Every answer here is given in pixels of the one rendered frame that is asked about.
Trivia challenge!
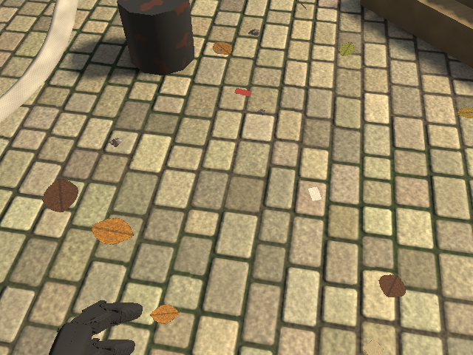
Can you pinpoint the left robot hand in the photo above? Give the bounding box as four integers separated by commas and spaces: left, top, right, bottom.
49, 300, 143, 355

